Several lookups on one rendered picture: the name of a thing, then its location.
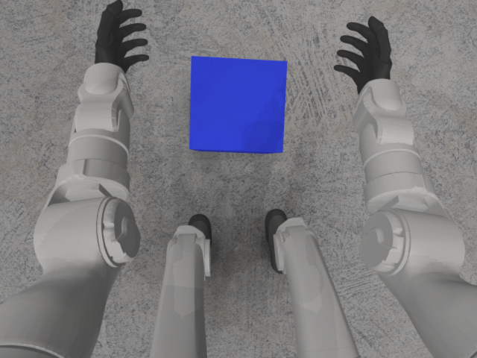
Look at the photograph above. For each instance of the left robot upper arm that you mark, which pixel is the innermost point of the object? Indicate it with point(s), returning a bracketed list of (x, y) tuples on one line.
[(81, 246)]

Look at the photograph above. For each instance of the right robot upper arm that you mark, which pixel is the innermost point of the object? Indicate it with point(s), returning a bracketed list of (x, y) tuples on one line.
[(418, 256)]

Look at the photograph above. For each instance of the carton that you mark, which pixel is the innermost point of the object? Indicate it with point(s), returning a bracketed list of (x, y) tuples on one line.
[(237, 105)]

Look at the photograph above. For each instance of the robot right forearm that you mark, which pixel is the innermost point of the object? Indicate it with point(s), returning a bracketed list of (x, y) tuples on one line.
[(389, 153)]

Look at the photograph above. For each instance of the left robot hand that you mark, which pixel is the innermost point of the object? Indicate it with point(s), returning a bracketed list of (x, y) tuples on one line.
[(109, 47)]

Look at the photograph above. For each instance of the right robot foot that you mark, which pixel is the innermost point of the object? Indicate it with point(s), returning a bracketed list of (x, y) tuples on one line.
[(273, 220)]

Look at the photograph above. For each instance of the right robot hand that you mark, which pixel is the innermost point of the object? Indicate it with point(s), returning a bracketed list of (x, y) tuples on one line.
[(376, 62)]

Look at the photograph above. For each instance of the robot left forearm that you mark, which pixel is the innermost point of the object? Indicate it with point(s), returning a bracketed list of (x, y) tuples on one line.
[(96, 164)]

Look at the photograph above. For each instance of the right robot shin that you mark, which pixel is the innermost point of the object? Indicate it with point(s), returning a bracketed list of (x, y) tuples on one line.
[(296, 222)]

